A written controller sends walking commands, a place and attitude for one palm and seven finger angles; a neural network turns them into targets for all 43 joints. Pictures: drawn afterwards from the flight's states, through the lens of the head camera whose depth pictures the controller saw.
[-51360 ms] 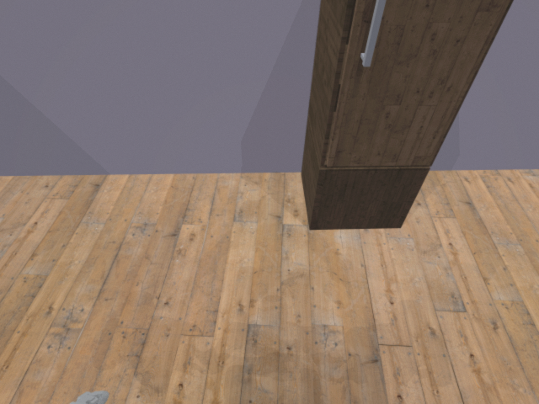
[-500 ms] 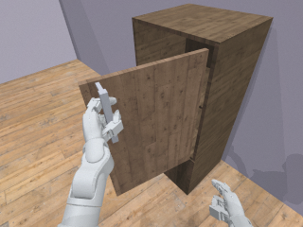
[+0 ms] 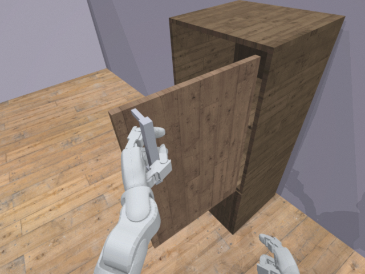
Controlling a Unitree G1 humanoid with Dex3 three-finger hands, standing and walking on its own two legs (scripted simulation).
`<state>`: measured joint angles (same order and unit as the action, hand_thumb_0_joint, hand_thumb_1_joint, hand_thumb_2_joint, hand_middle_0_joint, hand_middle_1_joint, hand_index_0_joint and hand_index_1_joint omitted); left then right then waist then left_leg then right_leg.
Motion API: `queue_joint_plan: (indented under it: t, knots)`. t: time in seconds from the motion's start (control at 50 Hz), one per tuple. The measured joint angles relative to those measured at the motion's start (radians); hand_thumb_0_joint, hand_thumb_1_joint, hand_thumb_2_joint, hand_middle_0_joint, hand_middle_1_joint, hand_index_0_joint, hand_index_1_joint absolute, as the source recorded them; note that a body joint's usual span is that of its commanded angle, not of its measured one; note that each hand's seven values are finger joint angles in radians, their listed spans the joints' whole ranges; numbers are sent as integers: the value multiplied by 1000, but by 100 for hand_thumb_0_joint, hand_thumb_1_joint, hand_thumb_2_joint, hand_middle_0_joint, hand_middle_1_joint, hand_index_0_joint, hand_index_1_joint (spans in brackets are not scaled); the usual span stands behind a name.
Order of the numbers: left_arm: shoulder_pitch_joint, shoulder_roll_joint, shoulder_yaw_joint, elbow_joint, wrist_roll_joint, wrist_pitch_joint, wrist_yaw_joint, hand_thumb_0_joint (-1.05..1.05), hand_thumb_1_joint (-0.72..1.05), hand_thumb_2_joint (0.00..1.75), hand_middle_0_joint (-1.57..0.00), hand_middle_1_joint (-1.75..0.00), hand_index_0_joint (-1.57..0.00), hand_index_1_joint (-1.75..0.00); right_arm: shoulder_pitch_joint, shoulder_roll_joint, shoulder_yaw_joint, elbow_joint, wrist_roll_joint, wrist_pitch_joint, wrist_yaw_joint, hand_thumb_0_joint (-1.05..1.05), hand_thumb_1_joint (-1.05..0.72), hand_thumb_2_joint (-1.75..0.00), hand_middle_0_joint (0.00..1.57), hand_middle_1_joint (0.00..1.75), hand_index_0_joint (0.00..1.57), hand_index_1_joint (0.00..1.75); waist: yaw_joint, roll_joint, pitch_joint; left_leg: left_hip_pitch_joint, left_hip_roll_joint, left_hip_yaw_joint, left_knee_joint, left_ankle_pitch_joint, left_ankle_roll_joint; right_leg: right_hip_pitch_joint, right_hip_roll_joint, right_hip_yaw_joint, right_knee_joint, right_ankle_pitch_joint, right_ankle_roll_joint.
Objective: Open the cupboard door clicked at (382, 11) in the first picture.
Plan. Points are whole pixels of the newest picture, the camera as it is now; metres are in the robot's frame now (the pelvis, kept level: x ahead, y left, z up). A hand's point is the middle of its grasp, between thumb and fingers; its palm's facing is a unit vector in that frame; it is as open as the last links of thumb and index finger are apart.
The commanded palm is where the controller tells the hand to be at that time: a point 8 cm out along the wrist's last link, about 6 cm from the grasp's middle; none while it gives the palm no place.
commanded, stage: open thumb and fingers to let go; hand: left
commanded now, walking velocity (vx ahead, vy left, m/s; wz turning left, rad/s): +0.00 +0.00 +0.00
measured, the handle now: (147, 148) +0.32 +0.10 +0.16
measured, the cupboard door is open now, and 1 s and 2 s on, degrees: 86 83 86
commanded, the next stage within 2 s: slide the hand sideways off the handle in 0.76 s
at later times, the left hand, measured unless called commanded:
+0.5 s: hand (156, 157) +0.29 +0.08 +0.17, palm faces +0.29 -0.96 -0.01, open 13.1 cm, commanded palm +0.24 +0.10 +0.16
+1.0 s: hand (155, 167) +0.27 +0.08 +0.16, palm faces +0.06 -0.99 -0.09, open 16.0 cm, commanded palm +0.24 +0.10 +0.16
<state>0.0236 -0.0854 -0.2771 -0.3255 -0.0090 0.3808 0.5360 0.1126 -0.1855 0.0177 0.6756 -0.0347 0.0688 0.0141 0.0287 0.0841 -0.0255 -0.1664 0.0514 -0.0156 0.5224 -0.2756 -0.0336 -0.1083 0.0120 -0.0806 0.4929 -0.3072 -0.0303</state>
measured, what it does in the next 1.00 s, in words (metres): stands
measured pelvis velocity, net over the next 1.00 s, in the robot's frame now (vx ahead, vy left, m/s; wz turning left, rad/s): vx -0.03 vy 0.03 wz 0.02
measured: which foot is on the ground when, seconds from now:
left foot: down 0.00-1.00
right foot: down 0.00-1.00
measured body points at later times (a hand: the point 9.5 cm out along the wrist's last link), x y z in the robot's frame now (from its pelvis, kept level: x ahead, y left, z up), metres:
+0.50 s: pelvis -0.02 +0.03 +0.00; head -0.05 +0.01 +0.45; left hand +0.27 +0.13 +0.17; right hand +0.19 -0.15 -0.09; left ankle +0.01 +0.15 -0.74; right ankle -0.02 -0.10 -0.74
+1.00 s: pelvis -0.03 +0.03 +0.00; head -0.07 +0.02 +0.45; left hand +0.26 +0.13 +0.17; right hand +0.16 -0.17 -0.09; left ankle +0.01 +0.15 -0.74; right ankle -0.02 -0.10 -0.74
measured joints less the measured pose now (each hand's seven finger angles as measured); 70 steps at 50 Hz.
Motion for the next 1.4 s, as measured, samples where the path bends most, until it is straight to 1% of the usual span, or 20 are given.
queue_joint_plan:
  t: [0.16, 0.24, 0.36, 0.44, 0.52, 0.62, 0.76, 0.88, 0.9, 0.92, 0.96, 1.02, 1.04, 1.08, 1.14, 1.18, 1.22, 1.28, 1.34, 1.4]
  knots:
    - [-99, -32, 60, 100, 29, -1, 33, 1, 54, 75, -38, -132, -38, -132, -27, 18, 5, -1, -1, -13, -3, 1, -91, -90, 20, 30, 20, 30, 16, -14, 5, -6, -13, 0, -10, 16, 7, -4, -13, -1, -10, 16, 10]
    - [-114, -33, 47, 100, 42, -7, 24, 1, 36, 67, -36, -130, -36, -130, -27, 25, 8, -8, 1, -19, 0, 1, -91, -90, 20, 30, 20, 30, 22, -23, 12, -9, -21, 0, -7, 18, 14, -5, -21, -1, -11, 20, 17]
    - [-137, -33, 10, 115, 47, 7, 17, 1, 0, 52, -34, -126, -34, -126, -24, 32, 12, -4, 6, -20, 8, 1, -91, -90, 20, 30, 20, 30, 20, -26, 19, -12, -32, 6, -2, 19, 26, -5, -32, 4, -12, 26, 29]
    - [-142, -31, -10, 120, 41, 16, 30, 0, -22, 42, -32, -123, -32, -123, -22, 39, 13, 4, 6, -16, 20, 1, -91, -90, 20, 30, 20, 30, 16, -25, 19, -15, -37, 14, 1, 20, 32, -12, -37, 12, -8, 29, 35]
    - [-159, -35, -14, 138, 35, 21, 51, 0, -37, 36, -30, -115, -30, -115, -24, 42, 16, 18, 6, -12, 30, 1, -91, -90, 20, 30, 20, 30, 15, -24, 21, -24, -39, 17, 8, 21, 35, -21, -40, 15, 0, 31, 39]
    - [-194, -45, -3, 170, 37, 17, 75, -1, -45, 32, -27, -98, -27, -98, -29, 45, 18, 37, 4, -13, 34, 1, -91, -90, 20, 30, 20, 30, 17, -29, 25, -38, -39, 16, 17, 24, 36, -35, -40, 14, 8, 34, 39]
    - [-249, -58, -3, 233, 45, 7, 87, -1, -49, 31, -23, -69, -22, -67, -34, 42, 16, 49, 4, -20, 21, 1, -91, -90, 20, 30, 20, 30, 17, -33, 33, -49, -37, 9, 19, 34, 34, -42, -38, 8, 8, 43, 36]
    - [-252, -59, 13, 252, 41, -2, 75, -1, -50, 30, -30, -59, -29, -58, -26, 36, 9, 47, 3, -17, 15, 1, -91, -90, 20, 30, 20, 30, 20, -33, 26, -45, -36, 7, 9, 42, 32, -38, -36, 7, -2, 50, 34]
    - [-241, -54, 14, 247, 59, -8, 49, -1, -50, 30, -31, -58, -28, -57, -24, 35, 11, 41, 2, -11, 15, 1, -91, -90, 20, 30, 20, 30, 17, -37, 26, -43, -38, 8, 5, 44, 32, -38, -38, 7, 0, 49, 34]
    - [-223, -42, 19, 238, 72, -27, -4, -1, -50, 30, -30, -56, -26, -55, -16, 34, 14, 25, 5, -1, 13, 1, -91, -90, 20, 30, 20, 30, 16, -43, 28, -40, -41, 7, 0, 47, 33, -39, -41, 6, 4, 48, 34]
    - [-194, 8, 23, 223, 69, -78, -140, -1, -50, 30, -28, -51, -21, -51, 5, 29, 18, -10, 14, 12, -1, 1, -91, -90, 20, 30, 20, 30, 18, -50, 33, -33, -44, 5, -6, 51, 35, -36, -44, 3, 8, 45, 32]
    - [-171, 103, 26, 213, 28, -136, -329, -1, -50, 30, -24, -44, -14, -44, 31, 11, 26, -47, 29, 16, -27, 1, -91, -90, 20, 30, 20, 30, 20, -47, 38, -24, -47, 0, -6, 52, 35, -24, -46, -2, 9, 43, 32]
    - [-169, 128, 28, 212, 5, -144, -376, -1, -50, 30, -23, -42, -13, -42, 37, 4, 29, -53, 34, 13, -34, 1, -91, -90, 20, 30, 20, 30, 20, -43, 38, -21, -47, -1, -5, 52, 35, -20, -47, -3, 8, 43, 32]
    - [-168, 153, 35, 211, -48, -143, -437, -1, -50, 30, -21, -38, -11, -38, 40, -8, 33, -59, 44, 4, -45, 1, -91, -90, 20, 30, 20, 30, 18, -33, 37, -16, -47, -1, -3, 51, 36, -14, -47, -2, 6, 44, 34]
    - [-156, 135, 53, 200, -106, -118, -456, -1, -50, 30, -19, -35, -11, -35, 33, -17, 37, -60, 50, -9, -49, 1, -91, -90, 20, 30, 20, 30, 13, -23, 28, -12, -49, 6, -6, 51, 37, -15, -49, 5, 7, 45, 37]
    - [-134, 113, 64, 183, -119, -103, -444, -1, -50, 30, -17, -33, -11, -33, 28, -14, 41, -64, 50, -12, -43, 1, -91, -90, 20, 30, 20, 30, 10, -23, 19, -10, -48, 13, -12, 53, 38, -17, -49, 12, 7, 46, 38]
    - [-106, 99, 69, 157, -112, -95, -429, -1, -50, 30, -16, -32, -12, -32, 23, -6, 46, -74, 47, -9, -35, 1, -91, -90, 20, 30, 20, 30, 7, -27, 10, -6, -45, 20, -18, 53, 37, -19, -46, 19, 6, 47, 37]
    - [-61, 96, 62, 109, -81, -95, -411, -1, -50, 30, -15, -31, -13, -31, 20, 6, 51, -96, 43, 0, -22, 1, -91, -90, 20, 30, 20, 30, 5, -35, 4, -3, -39, 27, -20, 50, 34, -20, -40, 27, 4, 47, 34]
    - [-21, 111, 59, 64, -61, -93, -411, -1, -50, 30, -15, -31, -14, -31, 18, 13, 57, -117, 41, 14, -18, 1, -90, -90, 20, 30, 20, 30, 5, -41, 5, 1, -32, 31, -22, 47, 31, -18, -34, 30, 1, 46, 31]
    - [6, 135, 71, 31, -59, -83, -424, -1, -50, 30, -15, -30, -15, -31, 13, 10, 61, -129, 41, 27, -23, 1, -90, -90, 20, 30, 20, 30, 6, -39, 11, 3, -27, 30, -22, 44, 29, -12, -27, 30, -8, 48, 28]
